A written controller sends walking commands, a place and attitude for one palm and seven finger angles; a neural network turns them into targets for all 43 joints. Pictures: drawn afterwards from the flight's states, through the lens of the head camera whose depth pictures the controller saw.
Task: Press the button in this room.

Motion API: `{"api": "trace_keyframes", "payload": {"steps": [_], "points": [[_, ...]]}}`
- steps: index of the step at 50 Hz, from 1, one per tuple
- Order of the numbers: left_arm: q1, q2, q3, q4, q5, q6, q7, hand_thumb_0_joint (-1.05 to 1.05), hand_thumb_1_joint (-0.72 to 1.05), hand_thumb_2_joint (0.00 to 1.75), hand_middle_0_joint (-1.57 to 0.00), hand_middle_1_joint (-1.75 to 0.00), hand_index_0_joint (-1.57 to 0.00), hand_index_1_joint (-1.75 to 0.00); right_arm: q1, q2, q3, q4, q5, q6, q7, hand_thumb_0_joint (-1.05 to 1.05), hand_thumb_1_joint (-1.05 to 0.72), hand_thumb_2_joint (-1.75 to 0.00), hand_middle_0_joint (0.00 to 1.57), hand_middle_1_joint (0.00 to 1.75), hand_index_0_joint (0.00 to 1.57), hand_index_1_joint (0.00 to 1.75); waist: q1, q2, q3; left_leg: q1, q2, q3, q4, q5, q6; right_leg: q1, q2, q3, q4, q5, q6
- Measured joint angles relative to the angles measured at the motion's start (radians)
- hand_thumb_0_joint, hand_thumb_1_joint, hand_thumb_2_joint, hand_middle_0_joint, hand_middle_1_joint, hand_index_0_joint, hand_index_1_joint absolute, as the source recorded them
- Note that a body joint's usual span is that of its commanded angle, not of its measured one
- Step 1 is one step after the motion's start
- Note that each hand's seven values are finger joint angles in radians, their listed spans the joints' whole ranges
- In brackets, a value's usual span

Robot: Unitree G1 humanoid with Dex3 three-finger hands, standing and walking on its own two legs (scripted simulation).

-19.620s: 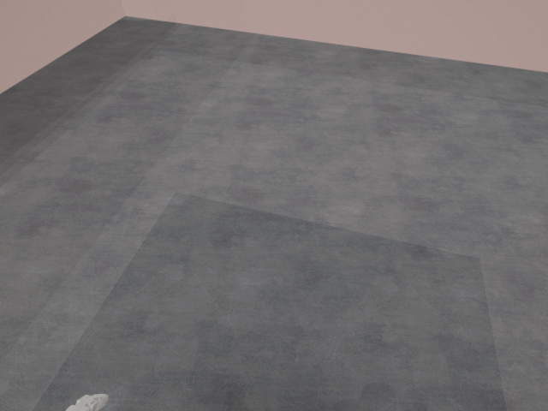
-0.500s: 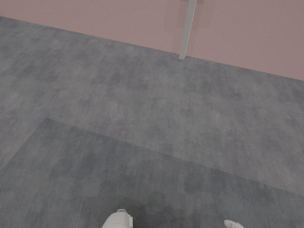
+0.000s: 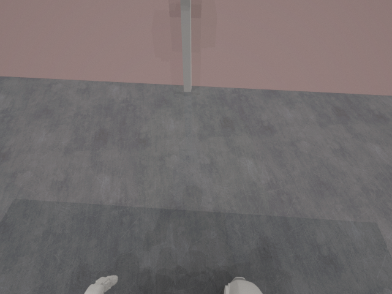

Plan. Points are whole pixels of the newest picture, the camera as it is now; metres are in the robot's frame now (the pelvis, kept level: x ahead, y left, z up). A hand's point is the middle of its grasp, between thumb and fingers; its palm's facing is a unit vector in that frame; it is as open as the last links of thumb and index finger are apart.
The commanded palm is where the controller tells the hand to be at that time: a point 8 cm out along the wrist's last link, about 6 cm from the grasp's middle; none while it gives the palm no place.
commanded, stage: turn or walk to find it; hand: left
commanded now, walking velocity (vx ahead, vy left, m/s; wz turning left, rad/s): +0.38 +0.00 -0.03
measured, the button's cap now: out of the picture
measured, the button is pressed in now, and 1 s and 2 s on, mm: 0 0 0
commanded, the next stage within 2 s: stand and wait in 0.70 s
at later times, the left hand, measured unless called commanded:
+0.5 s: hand out of the picture +0.16 +0.16 -0.18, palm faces +0.14 -0.97 -0.18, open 7.3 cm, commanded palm none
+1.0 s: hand (151, 163) +0.52 +0.14 -0.17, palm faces -0.03 -0.97 -0.24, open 7.4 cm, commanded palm none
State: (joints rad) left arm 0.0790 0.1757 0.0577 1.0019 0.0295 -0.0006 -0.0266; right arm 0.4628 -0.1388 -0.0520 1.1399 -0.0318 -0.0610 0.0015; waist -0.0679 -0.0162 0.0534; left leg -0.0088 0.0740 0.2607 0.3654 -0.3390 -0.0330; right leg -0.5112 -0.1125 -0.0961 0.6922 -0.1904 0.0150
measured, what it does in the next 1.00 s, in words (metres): walks ahead: right foot, then left foot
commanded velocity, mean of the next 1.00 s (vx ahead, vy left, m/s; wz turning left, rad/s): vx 0.26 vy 0.00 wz -0.02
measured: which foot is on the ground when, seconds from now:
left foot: down 0.00-0.06, up 0.08-0.52, down 0.54-0.96, up 0.98-1.00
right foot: up 0.00-0.04, down 0.06-0.54, up 0.56-0.92, down 0.94-1.00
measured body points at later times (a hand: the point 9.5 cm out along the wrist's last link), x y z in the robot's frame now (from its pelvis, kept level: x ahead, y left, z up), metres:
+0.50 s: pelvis +0.21 -0.01 +0.00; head +0.23 +0.00 +0.45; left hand +0.15 +0.21 -0.16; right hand +0.35 -0.25 -0.13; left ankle +0.32 +0.12 -0.72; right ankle +0.12 -0.12 -0.74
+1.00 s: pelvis +0.41 -0.04 -0.01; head +0.43 -0.06 +0.43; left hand +0.52 +0.19 -0.15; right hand +0.33 -0.25 -0.18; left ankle +0.33 +0.11 -0.72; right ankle +0.49 -0.14 -0.74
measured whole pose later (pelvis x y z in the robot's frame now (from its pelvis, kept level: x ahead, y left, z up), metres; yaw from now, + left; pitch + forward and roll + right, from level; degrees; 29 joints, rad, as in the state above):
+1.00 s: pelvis +0.41 -0.04 -0.01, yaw -1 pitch -2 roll +1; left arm 0.11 0.17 0.04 1.03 0.02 -0.06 0.01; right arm 0.38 -0.16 -0.05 1.16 -0.01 -0.01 -0.01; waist -0.04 0.03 0.08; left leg -0.17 0.11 0.14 0.73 -0.51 -0.05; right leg -0.39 -0.07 -0.14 0.63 -0.22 -0.04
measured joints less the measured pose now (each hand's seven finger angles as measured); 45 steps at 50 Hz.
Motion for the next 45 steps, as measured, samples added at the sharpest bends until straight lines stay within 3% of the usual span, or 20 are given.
{"api": "trace_keyframes", "payload": {"steps": [3, 5, 7, 10, 14, 17, 25, 27, 30, 32, 34, 39, 45], "points": [[-0.015, -0.003, -0.007, -0.007, 0.003, -0.032, -0.001, 0.0, 0.91, 0.9, -0.2, -0.3, -0.2, -0.3, 0.034, 0.012, 0.002, 0.02, 0.004, 0.01, 0.004, 0.01, -0.91, -0.9, 0.2, 0.3, 0.2, 0.3, -0.003, 0.011, 0.004, -0.011, 0.045, -0.007, 0.14, -0.097, -0.029, 0.104, 0.034, -0.037, -0.132, 0.025, -0.034], [-0.016, -0.015, -0.008, -0.004, -0.003, -0.065, 0.007, 0.0, 0.91, 0.9, -0.2, -0.3, -0.2, -0.3, 0.012, 0.012, 0.008, 0.033, 0.014, 0.032, 0.009, 0.01, -0.91, -0.9, 0.2, 0.3, 0.2, 0.3, 0.006, 0.027, 0.022, -0.123, 0.064, -0.092, 0.442, -0.161, -0.004, 0.104, 0.053, -0.051, -0.061, -0.011, -0.063], [0.004, -0.026, -0.012, 0.006, -0.01, -0.073, 0.014, 0.0, 0.91, 0.9, -0.2, -0.3, -0.2, -0.3, -0.024, 0.009, 0.005, 0.029, 0.017, 0.046, 0.009, 0.01, -0.91, -0.9, 0.2, 0.3, 0.2, 0.3, 0.013, 0.03, 0.027, -0.254, 0.046, -0.162, 0.718, -0.133, 0.015, 0.146, 0.059, -0.063, -0.061, -0.058, -0.074], [0.057, -0.035, 0.008, 0.018, -0.029, -0.083, 0.039, -0.02, 0.93, 0.9, -0.2, -0.3, -0.2, -0.3, -0.09, -0.005, -0.004, -0.004, 0.009, 0.048, 0.008, 0.01, -0.91, -0.9, 0.2, 0.3, 0.2, 0.3, 0.033, 0.041, 0.013, -0.408, 0.054, -0.185, 0.841, -0.016, 0.019, 0.23, 0.075, -0.076, -0.148, -0.056, -0.067], [0.126, -0.002, 0.009, 0.046, -0.013, -0.081, 0.049, -0.04, 0.95, 0.9, -0.2, -0.3, -0.2, -0.3, -0.179, -0.028, -0.014, -0.069, 0.002, 0.047, 0.013, 0.01, -0.91, -0.9, 0.2, 0.3, 0.19, 0.3, 0.049, 0.047, -0.019, -0.525, 0.079, -0.175, 0.734, 0.065, 0.0, 0.32, 0.092, -0.087, -0.248, -0.053, -0.07], [0.177, 0.009, -0.001, 0.081, -0.009, -0.077, 0.045, -0.03, 0.94, 0.9, -0.2, -0.3, -0.2, -0.3, -0.245, -0.044, -0.017, -0.109, 0.003, 0.045, 0.022, 0.01, -0.91, -0.9, 0.2, 0.29, 0.19, 0.3, 0.06, 0.048, -0.031, -0.551, 0.089, -0.167, 0.595, 0.117, -0.01, 0.378, 0.1, -0.091, -0.294, -0.066, -0.063], [0.286, 0.0, -0.016, 0.142, -0.007, -0.067, 0.035, -0.01, 0.91, 0.9, -0.2, -0.3, -0.2, -0.3, -0.362, -0.066, -0.004, -0.158, 0.003, 0.034, 0.042, 0.01, -0.91, -0.9, 0.2, 0.29, 0.19, 0.3, 0.12, 0.021, -0.007, -0.445, 0.06, -0.131, 0.272, 0.135, 0.017, 0.508, 0.091, -0.099, -0.298, -0.176, -0.012], [0.316, -0.008, -0.016, 0.155, -0.01, -0.059, 0.032, 0.0, 0.91, 0.9, -0.2, -0.3, -0.2, -0.3, -0.374, -0.07, 0.002, -0.17, -0.002, 0.013, 0.039, 0.01, -0.91, -0.9, 0.2, 0.29, 0.19, 0.3, 0.124, 0.011, 0.0, -0.384, 0.042, -0.113, 0.201, 0.184, 0.038, 0.488, 0.067, -0.086, -0.187, -0.245, 0.002], [0.305, -0.011, -0.019, 0.169, -0.015, -0.032, 0.023, 0.0, 0.91, 0.9, -0.2, -0.3, -0.2, -0.3, -0.371, -0.056, 0.007, -0.175, -0.002, -0.013, 0.026, 0.01, -0.91, -0.9, 0.2, 0.3, 0.19, 0.3, 0.121, -0.009, 0.024, -0.363, 0.028, -0.082, 0.273, 0.12, 0.065, 0.317, 0.049, 0.0, 0.243, -0.31, -0.018], [0.282, -0.009, -0.016, 0.166, -0.012, -0.023, 0.017, 0.0, 0.91, 0.9, -0.2, -0.3, -0.2, -0.3, -0.341, -0.042, 0.009, -0.165, 0.0, -0.013, 0.018, 0.01, -0.91, -0.9, 0.2, 0.3, 0.2, 0.3, 0.112, -0.01, 0.022, -0.316, 0.02, -0.068, 0.239, 0.089, 0.065, 0.202, 0.043, 0.019, 0.425, -0.261, -0.022], [0.249, -0.004, -0.012, 0.147, -0.006, -0.019, 0.013, 0.0, 0.91, 0.9, -0.2, -0.3, -0.2, -0.3, -0.297, -0.028, 0.012, -0.142, 0.001, -0.012, 0.01, 0.0, -0.91, -0.9, 0.2, 0.3, 0.2, 0.3, 0.102, -0.009, 0.016, -0.263, 0.01, -0.062, 0.176, 0.101, 0.056, 0.112, 0.025, 0.021, 0.475, -0.204, -0.016], [0.161, 0.002, 0.0, 0.074, -0.003, -0.012, 0.015, 0.0, 0.91, 0.9, -0.2, -0.3, -0.2, -0.3, -0.181, -0.033, -0.007, -0.076, 0.008, -0.004, -0.006, 0.0, -0.95, -0.9, 0.2, 0.3, 0.2, 0.3, 0.079, -0.005, -0.006, -0.15, -0.013, -0.051, 0.047, 0.108, 0.05, -0.022, -0.02, 0.025, 0.353, -0.083, 0.01], [0.06, 0.01, -0.003, 0.02, -0.006, -0.02, 0.023, 0.0, 0.91, 0.9, -0.19, -0.3, -0.19, -0.3, -0.097, -0.023, -0.003, -0.012, 0.007, 0.021, -0.005, 0.01, -0.93, -0.9, 0.2, 0.3, 0.2, 0.3, 0.041, 0.005, 0.014, -0.076, 0.002, -0.047, 0.061, 0.038, 0.002, 0.032, -0.009, 0.0, 0.016, 0.011, 0.02]]}}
